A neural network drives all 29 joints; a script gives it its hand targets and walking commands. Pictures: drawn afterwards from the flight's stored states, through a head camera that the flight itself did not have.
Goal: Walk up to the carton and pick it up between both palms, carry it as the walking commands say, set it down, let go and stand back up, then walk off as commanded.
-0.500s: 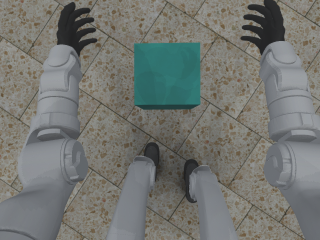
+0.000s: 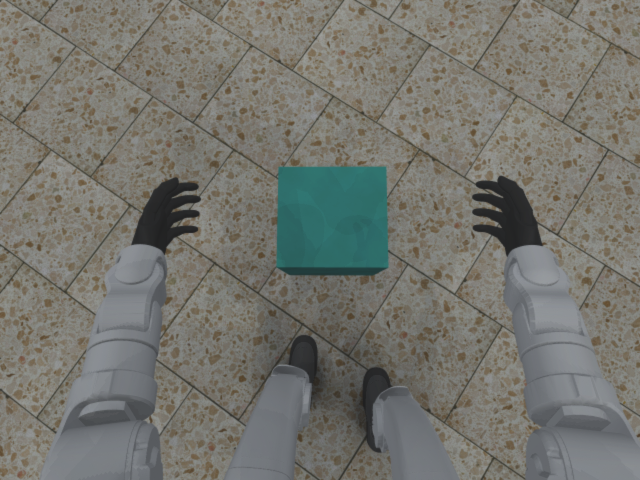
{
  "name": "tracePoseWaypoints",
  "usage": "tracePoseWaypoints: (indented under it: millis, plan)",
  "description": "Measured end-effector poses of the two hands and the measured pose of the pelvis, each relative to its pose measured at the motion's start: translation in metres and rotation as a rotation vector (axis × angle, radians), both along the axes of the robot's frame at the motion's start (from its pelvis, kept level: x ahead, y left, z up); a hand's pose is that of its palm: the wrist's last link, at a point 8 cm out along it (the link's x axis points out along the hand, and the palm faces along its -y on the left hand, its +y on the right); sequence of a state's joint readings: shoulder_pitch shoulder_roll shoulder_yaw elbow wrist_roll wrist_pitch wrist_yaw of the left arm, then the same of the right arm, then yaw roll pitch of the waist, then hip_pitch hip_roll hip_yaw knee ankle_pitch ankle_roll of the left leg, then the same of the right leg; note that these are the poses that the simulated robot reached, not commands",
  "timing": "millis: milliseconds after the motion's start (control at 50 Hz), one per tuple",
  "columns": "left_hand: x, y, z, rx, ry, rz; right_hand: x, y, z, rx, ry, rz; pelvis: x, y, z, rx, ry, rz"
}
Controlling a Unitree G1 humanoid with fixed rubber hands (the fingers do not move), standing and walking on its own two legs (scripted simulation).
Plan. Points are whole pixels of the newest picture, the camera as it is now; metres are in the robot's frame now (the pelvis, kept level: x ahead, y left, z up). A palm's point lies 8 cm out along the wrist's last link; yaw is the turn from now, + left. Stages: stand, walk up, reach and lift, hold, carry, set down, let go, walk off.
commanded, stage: let go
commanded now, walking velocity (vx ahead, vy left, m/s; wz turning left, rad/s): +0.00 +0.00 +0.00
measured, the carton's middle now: (331, 228) +0.48 +0.04 -0.58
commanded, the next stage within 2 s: stand in 0.96 s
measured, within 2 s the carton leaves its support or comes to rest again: neither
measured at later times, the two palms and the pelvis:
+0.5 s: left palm (129, 402) +0.20 +0.21 -0.01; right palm (637, 416) +0.22 -0.25 -0.02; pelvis +0.04 -0.02 +0.06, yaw +1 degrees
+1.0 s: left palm (118, 392) +0.21 +0.22 -0.01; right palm out of the picture +0.21 -0.26 -0.01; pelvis +0.05 -0.02 +0.05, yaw +0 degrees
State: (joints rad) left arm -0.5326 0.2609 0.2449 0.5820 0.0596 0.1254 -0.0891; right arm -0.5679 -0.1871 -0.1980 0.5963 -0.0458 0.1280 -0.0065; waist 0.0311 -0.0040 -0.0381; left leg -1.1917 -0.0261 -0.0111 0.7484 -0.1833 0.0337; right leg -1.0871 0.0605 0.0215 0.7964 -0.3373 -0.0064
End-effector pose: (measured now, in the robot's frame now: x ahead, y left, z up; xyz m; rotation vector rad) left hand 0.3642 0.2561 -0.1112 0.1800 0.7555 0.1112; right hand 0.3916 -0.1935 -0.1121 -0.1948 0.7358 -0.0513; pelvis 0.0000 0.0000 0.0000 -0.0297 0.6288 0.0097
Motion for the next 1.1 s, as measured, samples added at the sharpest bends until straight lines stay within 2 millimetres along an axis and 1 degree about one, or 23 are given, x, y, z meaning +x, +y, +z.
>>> tracePoseWaypoints:
  millis: [100, 200, 300, 380, 440, 500, 560, 620, 780, 880, 980, 1040, 1100]
  plan:
    - [-0.033, -0.005, 0.029, -0.019, 0.011, -0.008, -0.03, -0.011, 0.03, -0.002, 0.003, 0.004, 0.013, -0.001, 0.017, 0.011, -0.092, -0.001]
    - [-0.066, -0.014, 0.053, -0.029, 0.012, -0.004, -0.063, -0.02, 0.053, 0.007, 0.004, 0.0, 0.024, -0.004, 0.029, 0.022, -0.197, -0.001]
    - [-0.104, -0.026, 0.071, -0.036, 0.021, -0.004, -0.105, -0.03, 0.07, 0.013, 0.017, -0.005, 0.032, -0.008, 0.041, 0.033, -0.319, -0.002]
    - [-0.135, -0.035, 0.083, -0.037, 0.037, -0.008, -0.139, -0.042, 0.081, 0.007, 0.035, -0.01, 0.037, -0.013, 0.049, 0.042, -0.425, -0.004]
    - [-0.153, -0.039, 0.09, -0.036, 0.043, -0.007, -0.159, -0.051, 0.089, 0.002, 0.041, -0.011, 0.04, -0.016, 0.053, 0.047, -0.497, -0.004]
    - [-0.165, -0.042, 0.096, -0.036, 0.041, -0.003, -0.173, -0.059, 0.096, -0.002, 0.044, -0.008, 0.042, -0.02, 0.056, 0.051, -0.557, -0.003]
    - [-0.17, -0.044, 0.099, -0.037, 0.041, -0.007, -0.182, -0.063, 0.1, -0.003, 0.049, -0.006, 0.043, -0.023, 0.057, 0.054, -0.605, -0.004]
    - [-0.17, -0.046, 0.101, -0.037, 0.04, -0.013, -0.186, -0.064, 0.101, 0.003, 0.052, -0.006, 0.044, -0.025, 0.057, 0.056, -0.647, -0.007]
    - [-0.158, -0.049, 0.104, -0.029, 0.036, -0.027, -0.184, -0.061, 0.104, 0.012, 0.045, -0.018, 0.047, -0.025, 0.056, 0.059, -0.719, -0.013]
    - [-0.155, -0.045, 0.103, -0.019, 0.05, -0.025, -0.184, -0.061, 0.104, 0.011, 0.048, -0.033, 0.049, -0.022, 0.056, 0.058, -0.73, -0.013]
    - [-0.156, -0.037, 0.101, 0.006, 0.064, 0.001, -0.184, -0.061, 0.101, -0.015, 0.057, -0.037, 0.052, -0.019, 0.055, 0.054, -0.707, -0.01]
    - [-0.158, -0.02, 0.096, 0.066, 0.063, 0.01, -0.189, -0.074, 0.093, -0.096, 0.1, -0.043, 0.053, -0.017, 0.054, 0.045, -0.67, -0.008]
    - [-0.163, -0.003, 0.09, 0.104, 0.082, 0.021, -0.193, -0.089, 0.091, -0.152, 0.135, -0.061, 0.057, -0.015, 0.053, 0.04, -0.647, -0.008]
